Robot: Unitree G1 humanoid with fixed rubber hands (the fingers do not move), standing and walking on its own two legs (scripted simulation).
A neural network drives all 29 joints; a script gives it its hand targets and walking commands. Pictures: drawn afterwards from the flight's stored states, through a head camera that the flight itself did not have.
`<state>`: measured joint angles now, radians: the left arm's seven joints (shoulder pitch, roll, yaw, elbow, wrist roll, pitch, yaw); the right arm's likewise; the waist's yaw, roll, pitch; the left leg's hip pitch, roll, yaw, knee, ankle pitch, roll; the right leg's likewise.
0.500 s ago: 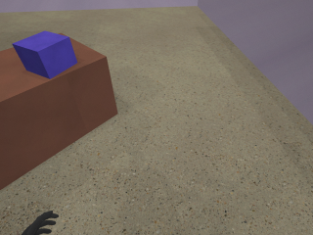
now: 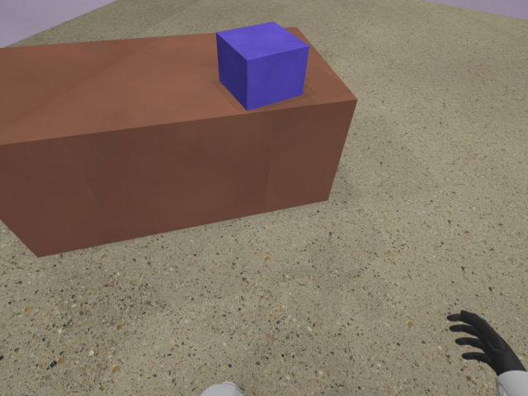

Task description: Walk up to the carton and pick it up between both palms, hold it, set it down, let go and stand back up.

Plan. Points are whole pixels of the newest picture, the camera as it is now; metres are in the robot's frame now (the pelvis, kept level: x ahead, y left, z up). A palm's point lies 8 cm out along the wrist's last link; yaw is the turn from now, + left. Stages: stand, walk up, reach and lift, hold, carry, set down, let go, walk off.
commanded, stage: walk up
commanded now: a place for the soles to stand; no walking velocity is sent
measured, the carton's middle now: (260, 64) +1.16 +0.17 -0.08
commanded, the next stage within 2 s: none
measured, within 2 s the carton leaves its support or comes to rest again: neither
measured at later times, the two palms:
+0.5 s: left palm (134, 263) +0.31 +0.28 -0.02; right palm (492, 303) +0.35 -0.35 -0.07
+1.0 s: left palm (119, 265) +0.33 +0.33 -0.08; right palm (393, 148) +0.68 -0.21 +0.00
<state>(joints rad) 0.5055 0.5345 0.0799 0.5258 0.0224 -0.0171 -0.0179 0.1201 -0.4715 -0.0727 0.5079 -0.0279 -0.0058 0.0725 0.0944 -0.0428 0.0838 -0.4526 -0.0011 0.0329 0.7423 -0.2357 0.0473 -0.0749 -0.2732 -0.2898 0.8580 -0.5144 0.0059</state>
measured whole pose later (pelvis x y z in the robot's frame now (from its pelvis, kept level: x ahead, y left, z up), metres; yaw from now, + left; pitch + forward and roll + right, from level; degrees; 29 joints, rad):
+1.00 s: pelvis +0.41 +0.02 +0.01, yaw +24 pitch -4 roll +0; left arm 0.43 0.49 0.05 0.51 0.03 0.02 -0.05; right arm 0.25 -0.46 -0.03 0.52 0.00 -0.03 -0.03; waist 0.05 -0.10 0.10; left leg -0.36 -0.01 0.01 0.69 -0.27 0.03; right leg -0.41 -0.10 -0.04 1.24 -0.54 0.00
